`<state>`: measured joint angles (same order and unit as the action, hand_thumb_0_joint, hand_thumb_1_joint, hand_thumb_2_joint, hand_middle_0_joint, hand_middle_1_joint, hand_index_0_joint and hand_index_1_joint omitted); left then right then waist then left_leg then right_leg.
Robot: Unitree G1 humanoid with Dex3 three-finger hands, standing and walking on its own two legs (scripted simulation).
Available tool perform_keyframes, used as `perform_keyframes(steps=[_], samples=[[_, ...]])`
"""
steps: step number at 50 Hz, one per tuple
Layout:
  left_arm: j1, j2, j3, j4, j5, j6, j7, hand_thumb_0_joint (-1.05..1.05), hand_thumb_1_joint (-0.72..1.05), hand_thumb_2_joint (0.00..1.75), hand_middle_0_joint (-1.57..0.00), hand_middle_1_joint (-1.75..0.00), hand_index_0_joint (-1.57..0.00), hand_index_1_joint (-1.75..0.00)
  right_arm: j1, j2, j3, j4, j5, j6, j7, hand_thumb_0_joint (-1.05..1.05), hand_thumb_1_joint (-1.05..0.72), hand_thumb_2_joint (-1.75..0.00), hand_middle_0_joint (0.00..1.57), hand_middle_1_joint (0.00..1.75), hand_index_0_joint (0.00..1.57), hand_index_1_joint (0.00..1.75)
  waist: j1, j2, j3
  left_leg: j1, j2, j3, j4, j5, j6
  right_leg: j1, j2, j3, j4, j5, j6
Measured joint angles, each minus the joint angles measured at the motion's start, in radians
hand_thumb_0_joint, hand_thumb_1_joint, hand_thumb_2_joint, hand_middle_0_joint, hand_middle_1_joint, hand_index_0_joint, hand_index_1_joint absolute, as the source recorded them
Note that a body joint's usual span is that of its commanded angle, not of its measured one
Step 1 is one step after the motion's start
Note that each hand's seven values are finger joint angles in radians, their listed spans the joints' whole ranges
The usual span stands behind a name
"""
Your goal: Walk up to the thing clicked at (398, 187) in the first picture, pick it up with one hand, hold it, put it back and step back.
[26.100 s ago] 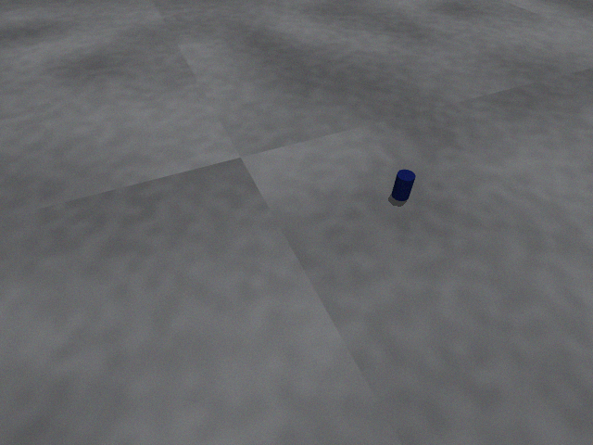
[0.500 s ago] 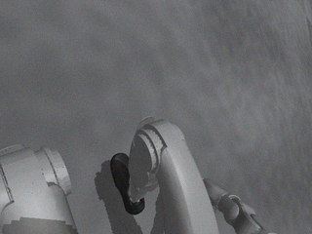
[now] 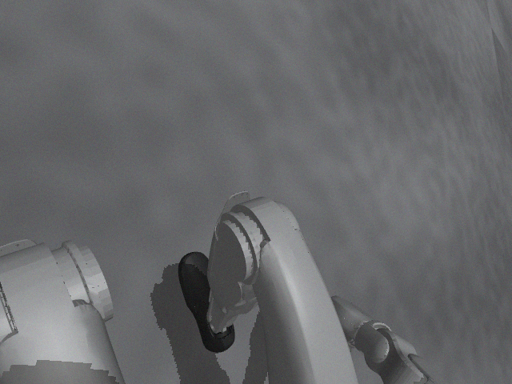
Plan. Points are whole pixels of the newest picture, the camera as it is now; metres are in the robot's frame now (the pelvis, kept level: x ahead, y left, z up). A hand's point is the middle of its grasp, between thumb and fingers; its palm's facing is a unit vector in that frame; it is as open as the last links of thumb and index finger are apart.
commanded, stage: withdraw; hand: left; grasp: from the side
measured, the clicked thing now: out of the picture +0.46 +0.32 -0.22
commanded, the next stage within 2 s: rise in 0.30 s
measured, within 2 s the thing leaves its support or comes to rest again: rests again in 0.28 s
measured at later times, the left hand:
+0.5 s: hand out of the picture +0.43 +0.39 -0.11, palm faces +0.45 -0.89 -0.12, open 17.5 cm
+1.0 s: hand out of the picture +0.30 +0.38 +0.03, palm faces +0.31 -0.82 -0.49, open 17.2 cm
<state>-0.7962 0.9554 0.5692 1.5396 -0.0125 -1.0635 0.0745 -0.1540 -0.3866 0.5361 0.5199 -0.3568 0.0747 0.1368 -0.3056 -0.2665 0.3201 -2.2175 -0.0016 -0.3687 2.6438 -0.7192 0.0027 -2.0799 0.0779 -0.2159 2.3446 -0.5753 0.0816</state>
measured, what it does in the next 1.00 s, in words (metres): rises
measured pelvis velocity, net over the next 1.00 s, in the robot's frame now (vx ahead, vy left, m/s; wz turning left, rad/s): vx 0.02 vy -0.01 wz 0.18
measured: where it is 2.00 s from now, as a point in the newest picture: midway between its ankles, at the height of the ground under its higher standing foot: (150, 361)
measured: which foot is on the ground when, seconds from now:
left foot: down 0.00-1.00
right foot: down 0.00-1.00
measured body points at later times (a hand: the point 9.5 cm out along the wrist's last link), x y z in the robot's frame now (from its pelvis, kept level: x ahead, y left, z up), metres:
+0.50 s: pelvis +0.00 +0.00 +0.01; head +0.22 +0.18 +0.36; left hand +0.40 +0.44 -0.10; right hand +0.16 -0.25 -0.04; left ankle +0.08 +0.12 -0.26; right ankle +0.16 -0.13 -0.26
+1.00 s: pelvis +0.02 -0.01 +0.13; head +0.21 +0.08 +0.52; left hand +0.28 +0.42 +0.06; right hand +0.21 -0.23 +0.00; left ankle +0.08 +0.12 -0.26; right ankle +0.15 -0.13 -0.26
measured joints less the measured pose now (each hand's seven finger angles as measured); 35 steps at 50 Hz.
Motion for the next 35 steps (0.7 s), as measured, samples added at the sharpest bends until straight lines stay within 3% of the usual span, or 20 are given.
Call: perform_keyframes(steps=[8,13,22,25,30,35], samples=[[0.010,-0.005,0.049,-0.068,0.001,0.016,-0.028,-0.01,-0.58,0.11,-0.12,-0.11,-0.11,-0.10,0.001,0.006,-0.008,0.004,0.007,0.004,-0.008,0.00,-0.89,-0.90,0.21,0.30,0.21,0.31,0.018,-0.012,0.008,0.005,0.000,-0.001,-0.002,0.002,-0.005,0.001,-0.002,-0.001,0.001,0.003,-0.006],[0.016,-0.003,0.079,-0.186,-0.002,0.078,-0.071,-0.01,-0.58,0.09,-0.08,-0.07,-0.07,-0.07,0.032,0.016,-0.043,0.029,0.024,0.020,-0.014,0.00,-0.89,-0.90,0.21,0.30,0.21,0.30,0.039,0.003,-0.013,0.001,-0.003,0.008,-0.012,0.003,-0.009,-0.004,-0.010,0.004,0.000,-0.003,-0.010],[0.045,-0.028,0.009,-0.245,-0.084,0.217,-0.203,-0.01,-0.57,0.06,-0.04,-0.06,-0.05,-0.04,0.102,0.018,-0.121,0.066,0.101,0.031,-0.021,0.00,-0.89,-0.89,0.21,0.30,0.21,0.31,0.072,0.093,-0.112,-0.024,-0.003,0.062,-0.057,0.010,0.009,-0.024,-0.031,0.038,-0.014,-0.024,-0.019],[0.038,-0.033,0.012,-0.227,0.007,0.303,-0.197,-0.01,-0.56,0.06,-0.04,-0.06,-0.05,-0.04,0.119,0.036,-0.172,0.066,0.140,0.036,-0.019,0.00,-0.88,-0.89,0.21,0.30,0.21,0.31,0.081,0.104,-0.139,-0.030,0.001,0.083,-0.075,0.018,0.013,-0.036,-0.035,0.052,-0.019,-0.021,-0.031],[0.050,-0.064,0.030,-0.293,0.113,0.459,-0.175,-0.01,-0.55,0.07,-0.06,-0.07,-0.06,-0.06,0.152,0.060,-0.247,0.063,0.184,0.058,-0.011,0.00,-0.90,-0.90,0.21,0.30,0.21,0.31,0.096,0.125,-0.195,-0.041,0.000,0.119,-0.112,0.034,0.013,-0.057,-0.048,0.078,-0.028,-0.021,-0.041],[0.100,-0.093,0.020,-0.413,0.150,0.595,-0.142,-0.01,-0.52,0.09,-0.08,-0.08,-0.07,-0.08,0.203,0.078,-0.326,0.072,0.231,0.078,-0.016,0.00,-0.92,-0.91,0.21,0.30,0.21,0.31,0.120,0.165,-0.271,-0.038,0.001,0.160,-0.162,0.037,0.013,-0.069,-0.062,0.109,-0.046,-0.033,-0.048]])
